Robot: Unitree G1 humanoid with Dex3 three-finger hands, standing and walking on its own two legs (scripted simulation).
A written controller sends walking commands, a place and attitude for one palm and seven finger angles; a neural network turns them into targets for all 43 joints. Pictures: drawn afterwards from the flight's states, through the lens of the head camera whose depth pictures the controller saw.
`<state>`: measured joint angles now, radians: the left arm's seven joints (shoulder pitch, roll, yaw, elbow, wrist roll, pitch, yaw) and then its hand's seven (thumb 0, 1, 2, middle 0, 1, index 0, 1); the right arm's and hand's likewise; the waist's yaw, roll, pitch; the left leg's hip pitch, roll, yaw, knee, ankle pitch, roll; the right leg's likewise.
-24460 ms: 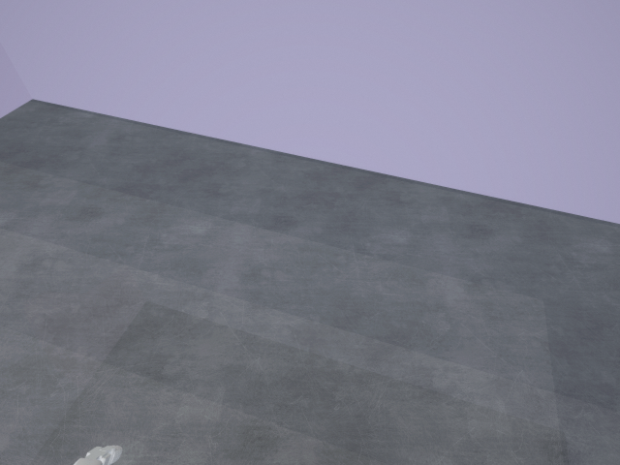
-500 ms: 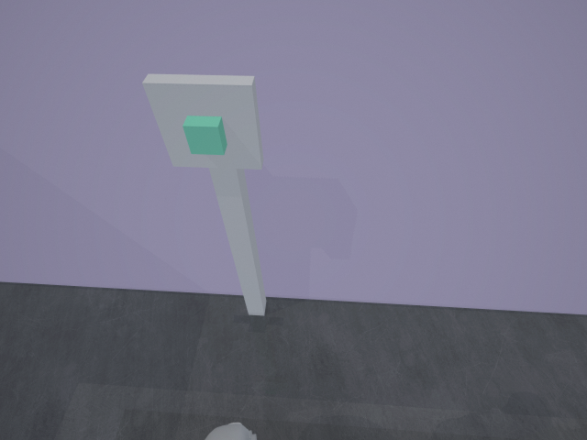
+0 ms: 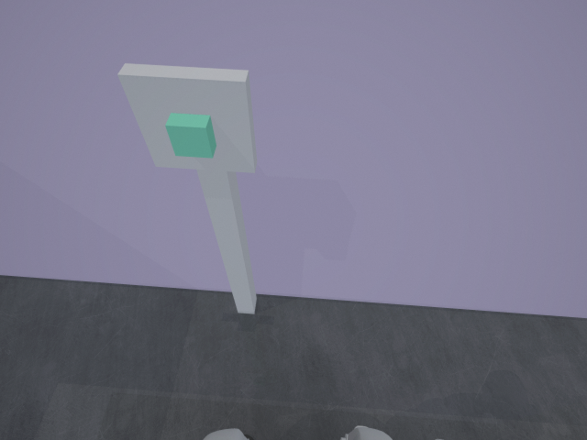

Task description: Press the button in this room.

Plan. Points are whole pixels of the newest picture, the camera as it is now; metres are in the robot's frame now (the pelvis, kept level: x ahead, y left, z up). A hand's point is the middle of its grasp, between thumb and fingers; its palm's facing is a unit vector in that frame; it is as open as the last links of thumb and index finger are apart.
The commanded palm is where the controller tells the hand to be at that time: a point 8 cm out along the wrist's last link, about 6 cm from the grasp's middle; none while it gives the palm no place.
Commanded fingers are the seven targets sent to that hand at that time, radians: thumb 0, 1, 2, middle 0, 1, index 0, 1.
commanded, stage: come to a stop and stand still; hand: left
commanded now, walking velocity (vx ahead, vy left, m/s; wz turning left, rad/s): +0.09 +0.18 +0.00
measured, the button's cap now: (192, 134) +0.53 +0.20 +0.09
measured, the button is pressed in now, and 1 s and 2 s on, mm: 0 0 0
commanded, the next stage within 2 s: look again from close up in 0.88 s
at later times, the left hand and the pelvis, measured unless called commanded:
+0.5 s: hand out of the picture -0.01 +0.20 -0.18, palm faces +0.07 -0.97 -0.25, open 7.4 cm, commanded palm none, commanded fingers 0.00 0.90 0.90 -0.20 -0.30 -0.20 -0.30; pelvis -0.02 +0.01 +0.00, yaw +2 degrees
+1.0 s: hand out of the picture -0.02 +0.19 -0.17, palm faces +0.02 -0.98 -0.21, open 7.4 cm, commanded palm none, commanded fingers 0.00 0.90 0.90 -0.20 -0.30 -0.20 -0.30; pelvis -0.02 +0.02 +0.00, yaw +0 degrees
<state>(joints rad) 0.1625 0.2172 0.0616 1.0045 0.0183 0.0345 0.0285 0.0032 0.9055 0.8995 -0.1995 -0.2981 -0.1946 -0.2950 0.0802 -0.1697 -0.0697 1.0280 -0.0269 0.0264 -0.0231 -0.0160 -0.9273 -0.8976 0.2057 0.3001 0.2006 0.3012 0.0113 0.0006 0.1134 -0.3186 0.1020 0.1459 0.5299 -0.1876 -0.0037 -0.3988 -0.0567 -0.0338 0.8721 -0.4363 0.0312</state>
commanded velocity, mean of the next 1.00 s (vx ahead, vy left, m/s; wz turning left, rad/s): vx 0.02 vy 0.05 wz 0.00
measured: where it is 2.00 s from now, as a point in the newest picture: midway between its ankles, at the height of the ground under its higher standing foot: outside the picture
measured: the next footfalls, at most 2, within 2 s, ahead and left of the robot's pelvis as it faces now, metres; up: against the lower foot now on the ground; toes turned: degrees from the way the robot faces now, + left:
right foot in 0.06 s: +0.07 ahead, -0.11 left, +0.00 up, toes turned -3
left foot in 0.44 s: +0.01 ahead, +0.12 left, +0.00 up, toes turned +7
